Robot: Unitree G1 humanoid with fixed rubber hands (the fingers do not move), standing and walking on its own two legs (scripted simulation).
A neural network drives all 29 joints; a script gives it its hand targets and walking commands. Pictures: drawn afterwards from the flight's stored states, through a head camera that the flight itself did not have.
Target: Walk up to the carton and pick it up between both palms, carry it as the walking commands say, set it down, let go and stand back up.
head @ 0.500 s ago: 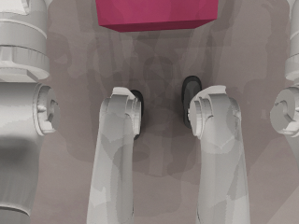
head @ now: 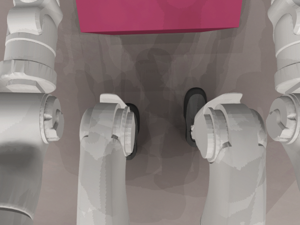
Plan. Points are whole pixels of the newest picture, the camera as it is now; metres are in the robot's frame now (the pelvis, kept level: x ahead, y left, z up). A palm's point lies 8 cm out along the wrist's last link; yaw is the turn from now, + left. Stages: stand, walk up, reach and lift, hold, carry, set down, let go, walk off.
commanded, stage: reach and lift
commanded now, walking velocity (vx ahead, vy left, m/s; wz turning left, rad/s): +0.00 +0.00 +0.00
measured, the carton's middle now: out of the picture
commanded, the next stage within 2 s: none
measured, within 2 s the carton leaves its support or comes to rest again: leaves its support in 1.74 s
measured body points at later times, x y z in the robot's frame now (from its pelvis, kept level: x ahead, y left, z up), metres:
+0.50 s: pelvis +0.00 -0.01 -0.03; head +0.38 -0.01 +0.20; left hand +0.55 +0.18 -0.22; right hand +0.55 -0.22 -0.21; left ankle +0.09 +0.10 -0.35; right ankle +0.13 -0.13 -0.35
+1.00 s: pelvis -0.01 +0.00 -0.02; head +0.37 +0.01 +0.20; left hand +0.54 +0.17 -0.23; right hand +0.55 -0.19 -0.21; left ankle +0.09 +0.10 -0.35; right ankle +0.13 -0.13 -0.35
